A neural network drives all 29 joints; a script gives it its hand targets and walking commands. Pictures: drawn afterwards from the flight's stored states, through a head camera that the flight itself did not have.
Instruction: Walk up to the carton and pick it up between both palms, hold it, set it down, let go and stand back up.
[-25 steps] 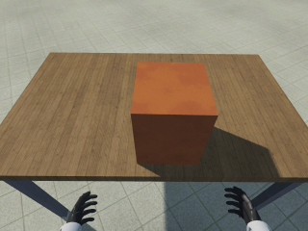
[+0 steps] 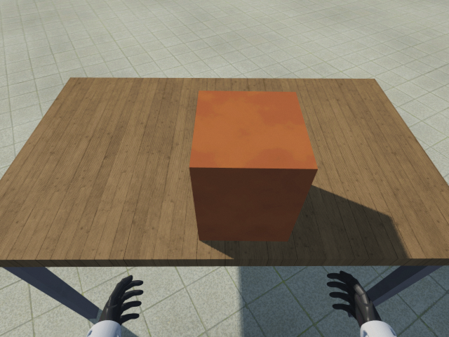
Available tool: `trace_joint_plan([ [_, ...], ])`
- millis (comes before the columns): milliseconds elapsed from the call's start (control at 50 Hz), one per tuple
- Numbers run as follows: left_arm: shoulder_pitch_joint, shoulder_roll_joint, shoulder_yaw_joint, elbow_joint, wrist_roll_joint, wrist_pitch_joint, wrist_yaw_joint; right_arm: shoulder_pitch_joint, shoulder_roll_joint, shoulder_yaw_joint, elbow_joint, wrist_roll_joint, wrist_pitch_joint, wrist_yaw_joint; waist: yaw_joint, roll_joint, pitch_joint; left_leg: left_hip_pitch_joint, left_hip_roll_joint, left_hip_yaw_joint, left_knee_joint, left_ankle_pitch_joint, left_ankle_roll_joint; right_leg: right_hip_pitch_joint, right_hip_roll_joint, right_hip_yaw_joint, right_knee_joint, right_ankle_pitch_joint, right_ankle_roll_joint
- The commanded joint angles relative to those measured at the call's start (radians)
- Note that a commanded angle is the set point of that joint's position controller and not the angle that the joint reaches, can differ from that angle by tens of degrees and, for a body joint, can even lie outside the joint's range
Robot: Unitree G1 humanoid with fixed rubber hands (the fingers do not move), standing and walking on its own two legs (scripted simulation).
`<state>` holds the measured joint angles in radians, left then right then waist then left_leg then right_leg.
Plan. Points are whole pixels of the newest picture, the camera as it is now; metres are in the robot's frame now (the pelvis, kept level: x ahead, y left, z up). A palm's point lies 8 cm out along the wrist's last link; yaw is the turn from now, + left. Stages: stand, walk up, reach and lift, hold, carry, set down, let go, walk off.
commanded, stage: let go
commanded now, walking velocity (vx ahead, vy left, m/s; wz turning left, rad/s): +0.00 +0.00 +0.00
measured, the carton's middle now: (245, 169) +0.43 -0.03 +0.03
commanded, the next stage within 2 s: stand in 0.04 s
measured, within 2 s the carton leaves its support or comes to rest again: neither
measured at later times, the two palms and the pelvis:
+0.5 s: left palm out of the picture +0.06 +0.26 -0.12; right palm out of the picture +0.06 -0.23 -0.12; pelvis -0.01 +0.02 -0.01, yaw +3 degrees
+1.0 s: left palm out of the picture -0.01 +0.25 -0.14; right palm out of the picture -0.01 -0.22 -0.13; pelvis -0.02 +0.02 +0.00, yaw +3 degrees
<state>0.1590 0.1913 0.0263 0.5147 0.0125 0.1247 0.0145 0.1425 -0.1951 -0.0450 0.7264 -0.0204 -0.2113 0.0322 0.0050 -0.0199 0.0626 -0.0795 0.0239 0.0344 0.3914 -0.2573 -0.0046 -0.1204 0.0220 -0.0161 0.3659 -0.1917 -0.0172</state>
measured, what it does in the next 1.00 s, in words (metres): stands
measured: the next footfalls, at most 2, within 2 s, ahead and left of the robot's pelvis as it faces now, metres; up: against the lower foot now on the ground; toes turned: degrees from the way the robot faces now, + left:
none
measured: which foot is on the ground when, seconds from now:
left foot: down 0.00-1.00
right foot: down 0.00-1.00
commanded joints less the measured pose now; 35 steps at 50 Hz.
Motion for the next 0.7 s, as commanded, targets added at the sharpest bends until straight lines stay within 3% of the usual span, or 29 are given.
trace_joint_plan([
  [0,-0.050,0.062,0.004,-0.104,0.000,-0.014,0.009,-0.018,-0.105,-0.031,-0.072,0.003,-0.023,0.002,-0.015,0.023,-0.086,-0.026,-0.022,0.026,-0.036,0.232,-0.026,0.057,-0.004,-0.004,-0.026,0.165,-0.010],
  [20,-0.050,0.070,0.008,-0.080,-0.002,-0.004,0.006,-0.029,-0.093,-0.027,-0.054,0.005,-0.023,0.001,-0.007,0.010,-0.097,-0.020,-0.018,0.025,-0.037,0.237,-0.029,0.047,-0.001,-0.002,-0.040,0.165,-0.016],
  [40,0.058,0.159,0.055,0.004,0.052,-0.095,-0.003,0.081,-0.141,-0.012,-0.011,-0.022,0.114,-0.014,0.020,0.076,-0.011,-0.170,0.079,-0.104,0.016,0.363,0.015,-0.040,-0.108,0.031,0.007,0.183,-0.001],
  [60,0.120,0.190,0.060,0.019,0.054,-0.115,-0.001,0.101,-0.099,-0.019,-0.036,-0.014,0.169,-0.018,0.019,0.111,-0.096,-0.098,0.086,-0.082,0.040,0.360,0.026,-0.033,-0.097,0.029,0.032,0.200,0.011],
  [80,0.053,0.140,0.055,0.025,0.043,-0.136,-0.005,0.061,-0.143,-0.032,-0.056,-0.014,0.185,-0.019,0.015,-0.031,-0.170,-0.091,0.094,-0.100,0.057,0.309,0.034,-0.012,-0.101,0.040,0.031,0.258,0.004],
  [100,0.068,0.091,0.036,0.034,0.036,-0.145,-0.013,0.056,-0.134,-0.031,-0.066,-0.020,0.193,-0.023,0.017,0.040,-0.126,-0.175,0.072,-0.090,0.048,0.246,0.040,0.012,-0.122,0.064,0.043,0.264,-0.004],
  [120,0.027,0.108,0.038,0.025,0.039,-0.143,-0.015,0.112,-0.114,-0.026,-0.053,-0.018,0.196,-0.011,-0.011,-0.057,-0.139,-0.136,0.061,-0.063,0.037,0.109,0.018,-0.032,-0.119,0.055,0.017,0.212,-0.001],
  [140,0.032,0.072,0.027,0.040,0.034,-0.146,-0.022,0.097,-0.150,-0.032,-0.050,-0.028,0.200,-0.019,0.006,0.024,-0.155,-0.158,0.071,-0.101,0.056,0.127,0.039,-0.002,-0.108,0.052,0.043,0.189,-0.010],
  [160,0.062,0.066,0.028,0.050,0.023,-0.153,-0.019,0.075,-0.116,-0.033,-0.052,-0.031,0.208,-0.028,0.031,0.014,-0.088,-0.198,0.073,-0.113,0.031,0.111,0.045,-0.030,-0.125,0.063,0.023,0.210,-0.005],
  [200,0.033,0.139,0.051,0.054,0.025,-0.151,-0.015,0.142,-0.134,-0.031,-0.035,-0.032,0.202,-0.024,-0.005,-0.043,-0.083,-0.200,0.055,-0.100,0.049,0.065,0.028,-0.047,-0.122,0.057,0.027,0.152,-0.011],
  [240,0.068,0.121,0.040,0.079,0.023,-0.155,-0.015,0.116,-0.140,-0.032,-0.036,-0.022,0.203,-0.011,0.019,0.030,-0.098,-0.163,0.060,-0.128,0.042,0.054,0.046,-0.135,-0.117,0.082,-0.002,0.065,-0.020],
  [260,0.069,0.135,0.044,0.085,0.020,-0.157,-0.006,0.172,-0.122,-0.030,-0.023,-0.016,0.202,-0.009,-0.020,0.041,-0.060,-0.202,0.049,-0.105,0.035,0.051,0.052,-0.126,-0.120,0.077,0.012,-0.007,-0.024],
  [300,0.035,0.141,0.046,0.083,0.019,-0.155,-0.012,0.127,-0.110,-0.022,-0.036,-0.030,0.192,-0.007,0.003,-0.017,-0.119,-0.153,0.054,-0.121,0.057,0.052,0.040,-0.145,-0.117,0.059,-0.001,-0.048,-0.015],
  [320,0.085,0.108,0.041,0.112,0.025,-0.155,-0.011,0.177,-0.079,-0.014,-0.007,-0.025,0.196,-0.020,-0.011,-0.018,-0.130,-0.191,0.044,-0.108,0.045,0.010,0.053,-0.085,-0.106,0.066,0.001,-0.040,-0.015],
  [340,0.107,0.088,0.032,0.122,0.019,-0.152,-0.008,0.186,-0.123,-0.015,-0.008,-0.024,0.205,-0.035,0.009,0.049,-0.103,-0.233,0.054,-0.138,0.036,0.065,0.059,-0.082,-0.095,0.050,0.053,0.021,-0.015],
  [400,0.113,0.126,0.037,0.137,0.010,-0.152,-0.023,0.138,-0.126,-0.005,-0.024,-0.015,0.199,-0.034,0.026,0.126,-0.033,-0.285,0.083,-0.160,-0.015,0.103,0.069,-0.080,-0.111,0.054,0.023,0.080,-0.004],
  [420,0.131,0.093,0.033,0.160,0.014,-0.158,-0.022,0.176,-0.129,-0.003,-0.009,-0.020,0.194,-0.037,0.017,0.037,-0.098,-0.274,0.088,-0.189,-0.029,0.084,0.066,-0.013,-0.095,0.030,0.059,0.049,0.004],
  [460,0.126,0.104,0.038,0.170,0.014,-0.151,-0.018,0.163,-0.114,0.005,0.008,-0.007,0.192,-0.036,0.022,-0.014,-0.108,-0.226,0.073,-0.176,-0.040,0.026,0.061,-0.061,-0.095,0.042,0.042,0.053,0.001],
  [480,0.151,0.064,0.025,0.168,0.005,-0.158,-0.020,0.165,-0.137,-0.001,0.008,-0.014,0.188,-0.037,0.032,0.066,-0.049,-0.228,0.078,-0.166,-0.058,-0.008,0.065,-0.097,-0.091,0.028,0.039,0.040,0.006],
  [500,0.173,0.064,0.020,0.212,0.013,-0.153,-0.015,0.201,-0.136,0.002,0.026,-0.012,0.187,-0.034,0.017,0.035,-0.046,-0.264,0.088,-0.190,-0.063,-0.018,0.069,-0.065,-0.094,0.044,0.012,0.036,0.015],
  [520,0.163,0.066,0.026,0.208,0.010,-0.157,-0.010,0.217,-0.119,0.002,0.032,-0.019,0.188,-0.036,0.009,0.077,-0.014,-0.257,0.078,-0.182,-0.070,-0.032,0.061,-0.099,-0.104,0.043,0.018,0.023,0.007],
  [540,0.225,0.092,0.034,0.230,0.004,-0.159,-0.010,0.191,-0.097,0.018,0.047,-0.013,0.192,-0.040,0.023,0.002,-0.004,-0.259,0.079,-0.177,-0.079,-0.022,0.066,-0.099,-0.106,0.054,0.011,0.048,0.011],
  [560,0.231,0.107,0.030,0.258,0.014,-0.160,0.000,0.270,-0.129,0.011,0.073,-0.005,0.185,-0.035,-0.020,0.055,-0.076,-0.200,0.069,-0.176,-0.049,0.019,0.074,-0.058,-0.118,0.060,0.025,0.091,0.000],
  [580,0.193,0.079,0.026,0.242,0.004,-0.161,-0.006,0.198,-0.082,0.023,0.060,-0.011,0.187,-0.034,0.015,0.002,-0.098,-0.121,0.066,-0.144,-0.015,0.119,0.070,-0.079,-0.125,0.041,0.005,0.080,0.005],
  [600,0.163,0.067,0.017,0.240,0.006,-0.164,0.000,0.241,-0.107,0.015,0.071,0.000,0.179,-0.036,-0.020,0.048,-0.051,-0.172,0.062,-0.132,-0.010,0.150,0.066,-0.107,-0.113,0.058,0.010,0.101,0.004],
  [620,0.209,0.059,0.024,0.277,0.009,-0.163,0.007,0.193,-0.081,0.017,0.070,-0.016,0.180,-0.046,0.015,0.009,-0.083,-0.151,0.063,-0.158,-0.037,0.156,0.074,-0.070,-0.116,0.037,0.008,0.068,-0.001],
  [640,0.177,0.120,0.030,0.274,0.021,-0.165,0.006,0.237,-0.070,0.027,0.094,0.000,0.187,-0.052,-0.024,0.036,-0.048,-0.127,0.052,-0.127,-0.026,0.128,0.060,-0.136,-0.111,0.047,0.023,0.100,0.005],
  [660,0.188,0.080,0.030,0.284,0.016,-0.154,0.010,0.241,-0.067,0.033,0.105,-0.008,0.187,-0.049,-0.005,0.117,-0.052,-0.165,0.075,-0.149,-0.042,0.165,0.073,-0.097,-0.110,0.031,0.017,0.079,0.014],
  [680,0.206,0.094,0.028,0.303,0.001,-0.149,0.010,0.248,-0.061,0.032,0.114,0.005,0.189,-0.046,-0.015,0.126,-0.053,-0.134,0.075,-0.153,-0.038,0.138,0.070,-0.102,-0.111,0.027,0.020,0.093,0.020],
])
